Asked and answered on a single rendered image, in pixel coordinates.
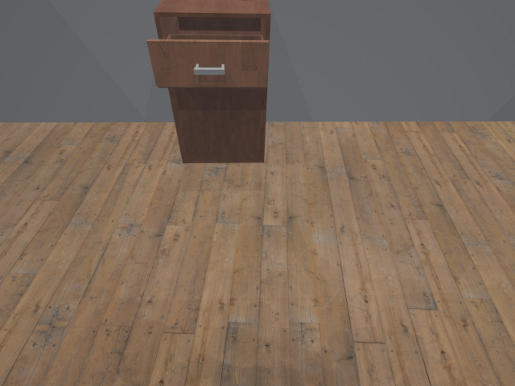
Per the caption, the drawer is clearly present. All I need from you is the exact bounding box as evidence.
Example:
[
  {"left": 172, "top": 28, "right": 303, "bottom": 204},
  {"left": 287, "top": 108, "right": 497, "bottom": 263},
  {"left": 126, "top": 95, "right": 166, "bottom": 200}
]
[{"left": 146, "top": 35, "right": 269, "bottom": 88}]

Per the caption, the handle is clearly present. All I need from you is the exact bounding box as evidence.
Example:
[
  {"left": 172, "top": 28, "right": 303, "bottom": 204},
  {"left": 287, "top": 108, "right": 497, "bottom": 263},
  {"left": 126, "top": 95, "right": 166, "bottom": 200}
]
[{"left": 194, "top": 64, "right": 225, "bottom": 75}]

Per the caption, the cabinet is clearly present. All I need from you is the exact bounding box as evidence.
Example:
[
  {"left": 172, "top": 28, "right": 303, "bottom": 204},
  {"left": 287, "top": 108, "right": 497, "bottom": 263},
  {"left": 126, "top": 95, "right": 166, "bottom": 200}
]
[{"left": 154, "top": 0, "right": 271, "bottom": 163}]

